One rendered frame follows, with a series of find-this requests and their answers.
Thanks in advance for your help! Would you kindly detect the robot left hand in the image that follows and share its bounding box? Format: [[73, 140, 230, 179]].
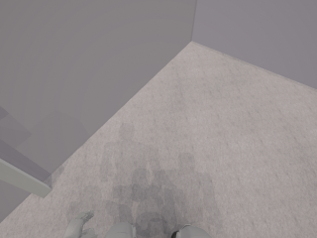
[[62, 209, 98, 238]]

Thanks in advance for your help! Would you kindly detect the panel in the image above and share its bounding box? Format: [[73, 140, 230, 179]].
[[0, 159, 52, 198]]

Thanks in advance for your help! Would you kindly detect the robot right thigh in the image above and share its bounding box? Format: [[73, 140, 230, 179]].
[[175, 226, 212, 238]]

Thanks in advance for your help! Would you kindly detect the robot left thigh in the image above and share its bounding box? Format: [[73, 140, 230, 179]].
[[104, 222, 137, 238]]

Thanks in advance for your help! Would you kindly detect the robot thigh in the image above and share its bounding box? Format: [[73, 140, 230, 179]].
[[104, 222, 137, 238], [175, 226, 212, 238]]

